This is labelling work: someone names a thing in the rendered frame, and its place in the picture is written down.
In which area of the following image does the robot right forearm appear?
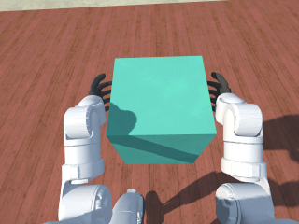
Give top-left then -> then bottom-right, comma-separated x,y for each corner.
215,92 -> 275,214

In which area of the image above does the left robot thigh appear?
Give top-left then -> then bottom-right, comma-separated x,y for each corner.
109,192 -> 143,224

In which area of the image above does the carton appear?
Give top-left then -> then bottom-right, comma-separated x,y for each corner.
106,55 -> 217,164

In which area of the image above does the right robot upper arm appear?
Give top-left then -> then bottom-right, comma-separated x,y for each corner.
215,183 -> 299,224

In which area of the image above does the robot left forearm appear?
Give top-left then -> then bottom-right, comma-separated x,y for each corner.
58,95 -> 107,219

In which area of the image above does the left robot shin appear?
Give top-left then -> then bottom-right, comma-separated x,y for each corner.
127,189 -> 142,224

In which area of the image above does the left robot hand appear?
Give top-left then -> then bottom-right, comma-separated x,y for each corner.
88,73 -> 112,112

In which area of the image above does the right robot hand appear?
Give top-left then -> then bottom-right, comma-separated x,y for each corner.
206,72 -> 231,112

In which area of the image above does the left robot upper arm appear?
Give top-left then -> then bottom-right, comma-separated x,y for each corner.
43,184 -> 113,224

